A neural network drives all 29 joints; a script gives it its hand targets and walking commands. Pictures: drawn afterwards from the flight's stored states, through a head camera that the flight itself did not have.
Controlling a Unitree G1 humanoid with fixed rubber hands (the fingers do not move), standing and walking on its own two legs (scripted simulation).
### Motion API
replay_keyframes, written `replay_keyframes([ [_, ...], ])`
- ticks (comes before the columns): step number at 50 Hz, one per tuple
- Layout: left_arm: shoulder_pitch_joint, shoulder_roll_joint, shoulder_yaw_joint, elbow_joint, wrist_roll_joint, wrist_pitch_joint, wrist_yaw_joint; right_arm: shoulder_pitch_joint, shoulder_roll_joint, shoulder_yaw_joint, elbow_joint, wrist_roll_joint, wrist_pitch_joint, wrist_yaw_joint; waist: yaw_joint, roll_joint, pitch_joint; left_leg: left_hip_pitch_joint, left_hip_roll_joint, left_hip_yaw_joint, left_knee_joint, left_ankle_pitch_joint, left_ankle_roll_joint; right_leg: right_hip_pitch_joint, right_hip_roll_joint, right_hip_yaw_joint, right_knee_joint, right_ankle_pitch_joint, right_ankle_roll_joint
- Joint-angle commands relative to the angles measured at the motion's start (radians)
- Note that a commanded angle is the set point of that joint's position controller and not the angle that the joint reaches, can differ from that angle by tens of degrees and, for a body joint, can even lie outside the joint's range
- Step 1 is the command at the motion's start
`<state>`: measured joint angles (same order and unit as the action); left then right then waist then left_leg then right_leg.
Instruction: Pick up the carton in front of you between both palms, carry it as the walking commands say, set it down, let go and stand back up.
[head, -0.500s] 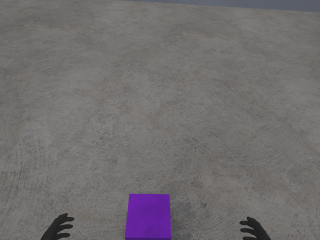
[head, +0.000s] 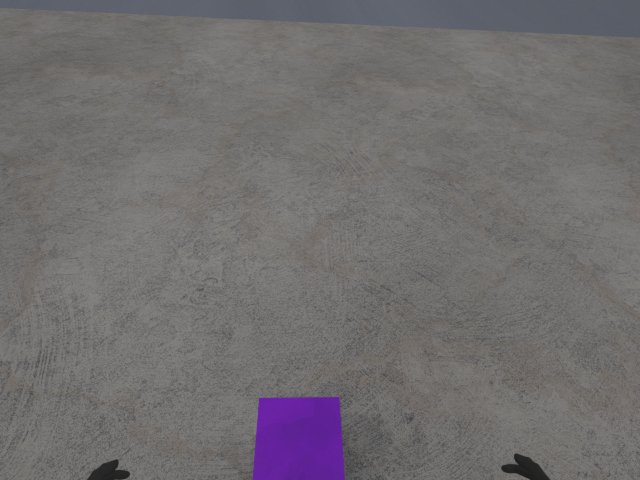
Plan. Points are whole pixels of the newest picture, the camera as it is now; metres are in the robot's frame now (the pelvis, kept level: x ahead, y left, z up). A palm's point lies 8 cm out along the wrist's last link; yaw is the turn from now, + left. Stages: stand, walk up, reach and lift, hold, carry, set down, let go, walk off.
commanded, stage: stand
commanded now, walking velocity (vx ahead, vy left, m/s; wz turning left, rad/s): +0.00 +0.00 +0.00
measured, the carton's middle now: (298, 453) +0.36 +0.03 -0.65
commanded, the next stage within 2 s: none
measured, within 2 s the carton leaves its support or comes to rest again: neither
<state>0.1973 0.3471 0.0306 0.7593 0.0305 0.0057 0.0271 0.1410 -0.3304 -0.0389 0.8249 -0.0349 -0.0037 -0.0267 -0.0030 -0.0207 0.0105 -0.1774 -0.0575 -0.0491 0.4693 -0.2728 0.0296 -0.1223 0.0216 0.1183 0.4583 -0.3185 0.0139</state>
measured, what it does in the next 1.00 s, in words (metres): stands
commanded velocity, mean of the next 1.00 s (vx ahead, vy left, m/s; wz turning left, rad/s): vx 0.00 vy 0.00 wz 0.00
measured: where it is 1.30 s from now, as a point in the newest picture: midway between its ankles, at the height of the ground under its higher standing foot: outside the picture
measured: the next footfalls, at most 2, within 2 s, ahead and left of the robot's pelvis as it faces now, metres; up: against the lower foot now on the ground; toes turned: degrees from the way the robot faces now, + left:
none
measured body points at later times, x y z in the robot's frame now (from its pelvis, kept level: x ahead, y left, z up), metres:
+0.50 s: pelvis -0.02 -0.01 +0.01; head -0.02 +0.00 +0.45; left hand +0.09 +0.29 -0.11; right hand +0.10 -0.32 -0.10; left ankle -0.01 +0.10 -0.74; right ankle -0.04 -0.14 -0.74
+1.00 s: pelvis -0.02 -0.01 +0.01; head -0.03 +0.00 +0.46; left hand +0.08 +0.30 -0.11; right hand +0.08 -0.32 -0.10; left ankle -0.01 +0.10 -0.74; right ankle -0.04 -0.14 -0.74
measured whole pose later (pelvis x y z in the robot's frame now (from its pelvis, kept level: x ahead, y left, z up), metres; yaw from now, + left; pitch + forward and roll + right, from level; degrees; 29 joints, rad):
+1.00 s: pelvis -0.02 -0.01 +0.01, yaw +0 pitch -3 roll +0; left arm 0.15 0.39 0.00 0.97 0.01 -0.01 0.02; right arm 0.11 -0.38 -0.01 1.03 -0.01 -0.01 -0.01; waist 0.00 -0.02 0.04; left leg -0.13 -0.04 -0.06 0.37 -0.18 0.02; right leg -0.08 0.03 0.11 0.35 -0.23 0.00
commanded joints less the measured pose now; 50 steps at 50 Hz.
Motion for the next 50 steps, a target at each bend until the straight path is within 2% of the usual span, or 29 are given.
replay_keyframes([
  [1,-0.027,0.146,0.03,-0.03,-0.004,-0.017,0.003,-0.045,-0.169,-0.033,-0.03,0.002,-0.015,-0.001,0.001,0.001,-0.035,0.063,0.124,-0.094,-0.072,0.279,-0.012,-0.039,-0.085,0.042,-0.07,0.252,-0.018],
  [19,-0.048,0.175,0.021,0.068,-0.01,-0.021,-0.003,-0.054,-0.196,-0.018,0.072,0.011,-0.017,0.005,-0.002,0.019,-0.003,0.065,0.133,-0.108,-0.121,0.191,-0.01,-0.034,-0.095,0.067,-0.131,0.2,-0.027],
  [50,-0.08,0.205,0.004,0.179,-0.016,-0.023,-0.008,-0.068,-0.226,-0.002,0.168,0.022,-0.019,0.008,0.002,0.023,-0.007,0.082,0.149,-0.12,-0.153,0.226,-0.003,-0.004,-0.105,0.058,-0.164,0.22,-0.033],
])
